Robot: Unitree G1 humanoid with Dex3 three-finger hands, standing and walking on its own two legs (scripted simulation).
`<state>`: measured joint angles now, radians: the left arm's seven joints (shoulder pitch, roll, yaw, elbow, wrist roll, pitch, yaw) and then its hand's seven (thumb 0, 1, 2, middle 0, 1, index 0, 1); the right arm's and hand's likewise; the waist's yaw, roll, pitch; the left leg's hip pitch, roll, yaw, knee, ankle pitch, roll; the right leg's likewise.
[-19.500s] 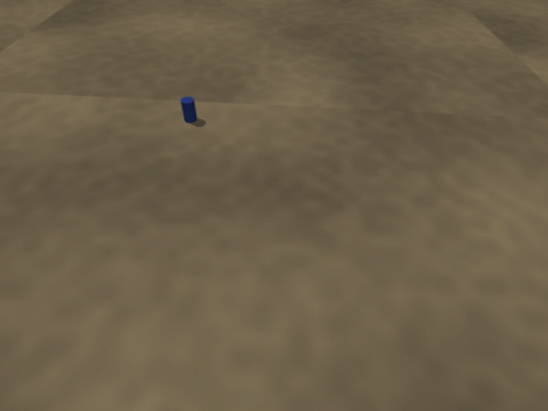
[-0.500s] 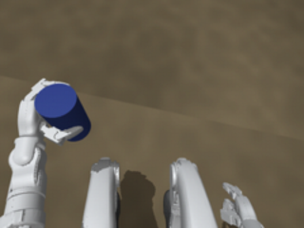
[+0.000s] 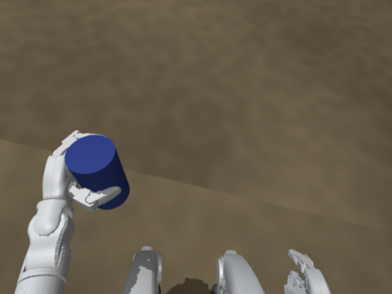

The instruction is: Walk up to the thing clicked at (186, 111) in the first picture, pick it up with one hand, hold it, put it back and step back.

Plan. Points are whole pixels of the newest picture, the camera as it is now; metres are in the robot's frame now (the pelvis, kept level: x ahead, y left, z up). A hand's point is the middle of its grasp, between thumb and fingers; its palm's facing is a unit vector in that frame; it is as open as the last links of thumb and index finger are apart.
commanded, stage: lift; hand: left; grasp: from the side
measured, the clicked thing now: (101, 174) +0.35 +0.19 +0.01
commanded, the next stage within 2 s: hold in 1.04 s
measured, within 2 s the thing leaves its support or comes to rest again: neither
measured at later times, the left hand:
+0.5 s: hand (93, 157) +0.34 +0.18 +0.10, palm faces +0.06 -1.00 -0.02, open 11.4 cm
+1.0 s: hand (97, 138) +0.36 +0.17 +0.13, palm faces +0.04 -1.00 +0.00, open 11.4 cm
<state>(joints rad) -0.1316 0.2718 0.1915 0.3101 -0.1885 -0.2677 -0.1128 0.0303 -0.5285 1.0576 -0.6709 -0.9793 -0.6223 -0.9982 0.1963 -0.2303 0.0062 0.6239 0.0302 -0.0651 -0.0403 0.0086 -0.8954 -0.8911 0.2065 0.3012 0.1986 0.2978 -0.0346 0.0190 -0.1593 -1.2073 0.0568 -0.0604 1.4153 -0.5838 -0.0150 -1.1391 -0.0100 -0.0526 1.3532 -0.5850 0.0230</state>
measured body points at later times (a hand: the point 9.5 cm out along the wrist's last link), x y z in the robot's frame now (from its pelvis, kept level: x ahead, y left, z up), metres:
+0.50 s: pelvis +0.01 +0.00 +0.06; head +0.08 +0.01 +0.51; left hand +0.33 +0.23 +0.10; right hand +0.15 -0.25 -0.04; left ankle +0.04 +0.12 -0.60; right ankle +0.03 -0.14 -0.60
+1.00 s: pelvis +0.03 -0.01 +0.09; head +0.09 +0.00 +0.54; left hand +0.35 +0.22 +0.13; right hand +0.16 -0.26 -0.02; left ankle +0.04 +0.12 -0.60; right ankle +0.03 -0.14 -0.60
